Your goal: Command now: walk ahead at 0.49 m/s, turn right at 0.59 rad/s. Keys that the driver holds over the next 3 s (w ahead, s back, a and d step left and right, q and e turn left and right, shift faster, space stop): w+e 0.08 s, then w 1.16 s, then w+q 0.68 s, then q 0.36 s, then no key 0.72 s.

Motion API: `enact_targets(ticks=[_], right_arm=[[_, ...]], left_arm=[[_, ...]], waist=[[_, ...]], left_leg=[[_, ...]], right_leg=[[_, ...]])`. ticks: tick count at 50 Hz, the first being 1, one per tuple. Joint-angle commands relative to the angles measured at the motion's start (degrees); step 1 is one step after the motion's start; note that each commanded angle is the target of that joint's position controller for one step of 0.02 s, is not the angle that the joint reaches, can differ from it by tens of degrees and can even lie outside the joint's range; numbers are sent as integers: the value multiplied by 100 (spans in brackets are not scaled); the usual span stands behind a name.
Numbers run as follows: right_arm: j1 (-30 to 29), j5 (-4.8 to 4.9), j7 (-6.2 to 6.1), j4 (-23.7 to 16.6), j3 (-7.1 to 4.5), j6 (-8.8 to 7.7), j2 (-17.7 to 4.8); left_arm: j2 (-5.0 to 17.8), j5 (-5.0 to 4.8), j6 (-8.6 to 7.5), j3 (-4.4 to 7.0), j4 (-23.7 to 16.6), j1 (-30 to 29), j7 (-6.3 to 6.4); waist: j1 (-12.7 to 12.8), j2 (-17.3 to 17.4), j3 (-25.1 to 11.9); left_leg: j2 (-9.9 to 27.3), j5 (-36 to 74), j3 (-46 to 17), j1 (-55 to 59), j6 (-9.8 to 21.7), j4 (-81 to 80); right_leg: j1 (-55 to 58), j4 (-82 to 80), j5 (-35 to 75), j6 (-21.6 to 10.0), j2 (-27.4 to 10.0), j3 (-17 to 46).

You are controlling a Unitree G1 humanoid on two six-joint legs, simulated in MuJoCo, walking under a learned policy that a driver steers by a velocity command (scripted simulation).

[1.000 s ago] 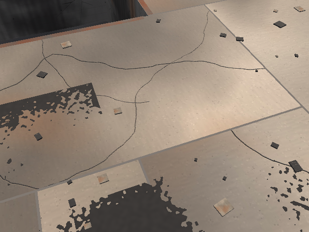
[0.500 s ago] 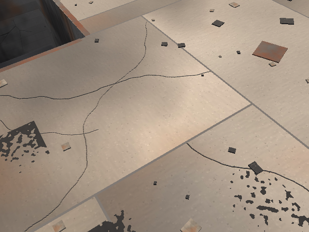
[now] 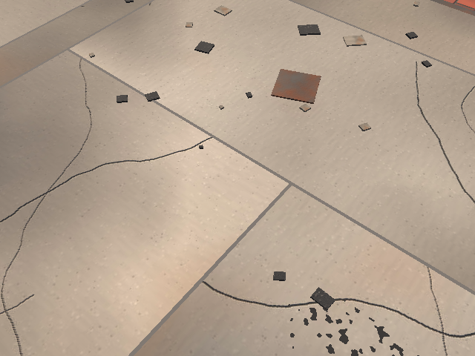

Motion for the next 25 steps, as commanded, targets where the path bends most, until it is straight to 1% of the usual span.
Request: enact_targets(ticks=[1, 2, 4, 5, 6, 7, 9, 10, 12, 14, 15, 16, 17, 18, 19, 20, 21, 22, 23, 24, 25], right_arm=[[151, 4, 23, -133, -133, -92, -476], [180, 34, 29, -78, -163, -116, -544], [258, 37, 20, 3, -223, -120, -712], [359, 27, 18, 52, -237, -109, -763], [433, 21, 19, 96, -243, -92, -801], [467, 30, 22, 128, -240, -70, -826], [552, 79, 23, 179, -232, -21, -890], [632, 111, 22, 209, -230, 8, -935], [878, 179, 27, 319, -240, 69, -1048], [1044, 227, 27, 438, -252, 150, -1132], [1061, 248, 20, 477, -259, 196, -1174], [1008, 261, 8, 491, -263, 237, -1225], [898, 268, -5, 498, -252, 280, -1246], [963, 220, -31, 493, -185, 295, -1091], [970, 28, -42, 292, -41, 261, -774], [1572, 53, 22, 206, 139, 103, -151], [1153, 260, 63, 264, -17, -14, -809], [702, 366, 78, 80, -59, -54, -904], [508, 277, 38, 74, -45, -46, -827], [455, 172, 14, 84, -74, -5, -783], [601, 158, 23, 126, -85, 77, -730]], left_arm=[[184, -26, 34, 77, -451, 203, -32], [150, -10, 68, 67, -549, 73, -30], [163, 40, 90, 54, -749, -220, -30], [155, 58, 73, 40, -806, -336, -39], [136, 57, 47, 24, -848, -442, -60], [112, 57, 13, 0, -886, -578, -93], [61, 78, -53, -53, -1004, -1010, -171], [52, 81, -73, -74, -1072, -1243, -212], [63, 60, -89, -101, -1233, -1626, -279], [161, 45, -95, -87, -1385, -1827, -323], [229, 52, -100, -66, -1427, -1822, -338], [334, 70, -109, -17, -1415, -1639, -343], [490, 99, -119, 85, -1262, -1056, -331], [814, 109, -106, 266, -945, -92, -283], [1383, 133, -61, 439, -767, 994, -171], [1768, 165, -72, 435, -772, 943, -186], [1178, 149, -123, 305, -790, 936, -217], [948, 150, -158, 222, -801, 552, -227], [757, 130, -169, 163, -849, 118, -243], [590, 156, -180, 122, -884, -197, -267], [441, 189, -207, 84, -893, -355, -276]], waist=[[9, 626, -262], [12, 589, -162], [-14, 460, -63], [-56, 406, -66], [-86, 384, -63], [-122, 379, -48], [-256, 379, 53], [-337, 375, 106], [-465, 432, 205], [-458, 530, 270], [-392, 598, 247], [-217, 685, 118], [177, 691, -236], [587, 590, -827], [945, -309, -1650], [373, -1520, -2292], [642, -766, -2126], [529, -637, -1314], [330, -182, -949], [139, -125, -693], [-50, -181, -635]], left_leg=[[1633, 238, -1461, 915, 949, -1483], [1663, 419, -1269, 864, 997, -1575], [1741, 784, -950, 932, 1071, -1665], [1731, 912, -822, 996, 1096, -1679], [1689, 1033, -669, 1072, 1089, -1681], [1617, 1120, -484, 1114, 1048, -1672], [1497, 1150, -165, 1125, 955, -1635], [1486, 1075, -81, 1148, 922, -1609], [1599, 890, -94, 1374, 884, -1541], [1802, 1010, -166, 1766, 822, -1370], [1882, 1283, -172, 1939, 776, -1207], [1888, 1973, -107, 2025, 701, -882], [1737, 2901, 114, 1942, 565, -133], [1450, 3289, 371, 1453, 384, 1040], [1102, 1388, 559, 12, 101, 3098], [98, -2529, -115, -1949, -131, 4807], [351, -2475, -840, -2533, -51, 5400], [618, -1943, -732, -2861, 36, 5354], [878, -1413, -686, -2618, 40, 5027], [1027, -1087, -694, -2321, 14, 4672], [1133, -851, -754, -1971, 3, 4492]], right_leg=[[-1025, -1, 355, 25, -691, 163], [-1178, -139, 446, 41, -748, 148], [-1516, -519, 790, 101, -806, 172], [-1587, -778, 1025, 118, -793, 192], [-1605, -1109, 1288, 115, -760, 190], [-1539, -1514, 1573, 99, -722, 133], [-1319, -2328, 2025, 69, -625, -148], [-1215, -2633, 2112, 65, -572, -320], [-1132, -3066, 1990, 34, -509, -496], [-1138, -3364, 1531, -78, -435, -573], [-1034, -3498, 1257, -162, -363, -642], [-656, -3673, 1075, -267, -221, -757], [252, -3978, 1254, -398, 7, -943], [1689, -3989, 1436, -554, 178, -984], [3506, -3884, 1768, -953, -1050, 602], [4733, -4861, 775, -1848, -2232, 3501], [4533, -5196, 543, -1724, -2188, 3596], [3858, -5194, 1043, -1483, -1979, 2614], [3070, -5255, 1613, -1306, -1698, 1895], [2436, -5425, 1985, -1207, -1467, 1409], [2071, -5634, 2100, -1152, -1308, 1114]])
